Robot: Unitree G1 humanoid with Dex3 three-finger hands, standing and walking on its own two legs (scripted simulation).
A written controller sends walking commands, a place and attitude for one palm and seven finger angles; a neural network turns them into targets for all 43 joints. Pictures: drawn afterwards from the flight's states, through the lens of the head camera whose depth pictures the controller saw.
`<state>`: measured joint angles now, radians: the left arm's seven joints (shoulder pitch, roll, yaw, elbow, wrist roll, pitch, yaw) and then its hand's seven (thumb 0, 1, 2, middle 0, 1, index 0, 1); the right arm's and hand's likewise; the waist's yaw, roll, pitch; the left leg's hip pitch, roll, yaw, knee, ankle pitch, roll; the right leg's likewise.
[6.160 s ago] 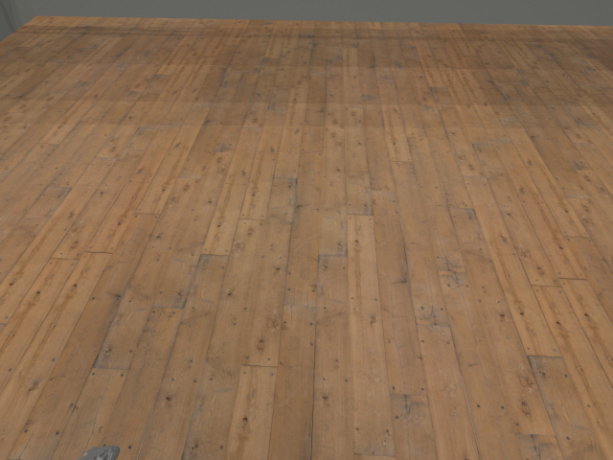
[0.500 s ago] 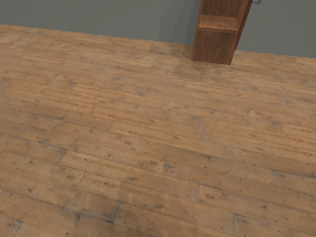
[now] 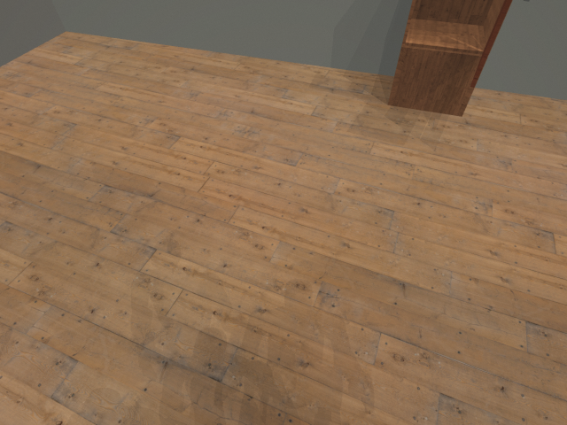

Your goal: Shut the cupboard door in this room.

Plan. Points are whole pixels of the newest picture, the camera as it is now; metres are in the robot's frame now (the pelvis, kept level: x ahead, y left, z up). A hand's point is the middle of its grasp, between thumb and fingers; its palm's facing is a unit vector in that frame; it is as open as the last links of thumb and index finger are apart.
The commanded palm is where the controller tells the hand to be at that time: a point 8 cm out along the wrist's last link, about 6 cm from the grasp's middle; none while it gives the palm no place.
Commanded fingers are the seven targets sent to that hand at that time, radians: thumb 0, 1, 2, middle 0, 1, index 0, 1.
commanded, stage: turn or walk to find it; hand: left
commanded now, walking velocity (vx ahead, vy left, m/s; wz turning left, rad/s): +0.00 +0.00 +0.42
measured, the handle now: out of the picture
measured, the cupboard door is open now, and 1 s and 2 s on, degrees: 79 79 79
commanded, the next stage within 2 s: none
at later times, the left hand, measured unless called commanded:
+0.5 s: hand out of the picture -0.01 +0.19 -0.15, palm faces +0.22 -0.93 -0.30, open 7.4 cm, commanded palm none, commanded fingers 0.00 0.90 0.90 -0.20 -0.30 -0.20 -0.30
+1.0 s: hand out of the picture -0.06 +0.23 -0.16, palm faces +0.40 -0.88 -0.26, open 7.4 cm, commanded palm none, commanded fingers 0.00 0.90 0.90 -0.20 -0.30 -0.20 -0.30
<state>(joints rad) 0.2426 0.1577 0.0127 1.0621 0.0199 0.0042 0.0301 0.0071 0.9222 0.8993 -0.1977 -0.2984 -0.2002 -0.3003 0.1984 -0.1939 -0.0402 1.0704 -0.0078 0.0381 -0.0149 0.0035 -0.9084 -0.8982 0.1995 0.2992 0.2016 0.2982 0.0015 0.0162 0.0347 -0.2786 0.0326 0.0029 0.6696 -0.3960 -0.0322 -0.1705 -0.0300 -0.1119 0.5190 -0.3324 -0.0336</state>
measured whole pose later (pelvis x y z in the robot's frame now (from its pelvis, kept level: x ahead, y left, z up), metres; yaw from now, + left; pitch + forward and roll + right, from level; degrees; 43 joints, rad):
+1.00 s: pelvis -0.04 +0.01 +0.00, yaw +23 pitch +1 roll -1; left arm 0.19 0.26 0.06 0.95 0.01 0.06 0.01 0.01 0.91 0.90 -0.19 -0.30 -0.20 -0.30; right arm 0.18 -0.18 -0.03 0.94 -0.02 0.02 0.00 0.00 -0.90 -0.90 0.20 0.30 0.21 0.30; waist 0.00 -0.02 0.07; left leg -0.26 0.00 0.01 0.47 -0.22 0.02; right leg -0.44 -0.09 -0.05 0.99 -0.44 0.08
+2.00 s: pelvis -0.06 -0.04 +0.00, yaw +48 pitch +0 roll +0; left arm 0.16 0.23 0.05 0.92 0.01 0.05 0.01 0.01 0.91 0.90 -0.19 -0.30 -0.20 -0.30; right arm 0.17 -0.20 -0.04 0.94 -0.02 0.04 0.01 0.00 -0.90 -0.90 0.20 0.30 0.21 0.30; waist -0.02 0.01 0.06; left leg -0.27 -0.02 -0.05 0.49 -0.23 0.00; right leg -0.35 -0.06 -0.05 0.76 -0.42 0.08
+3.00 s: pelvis -0.05 -0.08 +0.00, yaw +74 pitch -1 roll +2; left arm 0.17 0.18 0.03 0.89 0.02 0.02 0.02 0.01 0.90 0.90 -0.20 -0.30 -0.20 -0.30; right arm 0.21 -0.24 -0.08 0.96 -0.02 0.08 0.02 0.00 -0.91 -0.90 0.20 0.30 0.20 0.30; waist -0.02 0.05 0.05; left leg -0.45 -0.04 -0.06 0.98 -0.43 -0.02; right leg -0.26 -0.06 -0.12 0.58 -0.30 -0.03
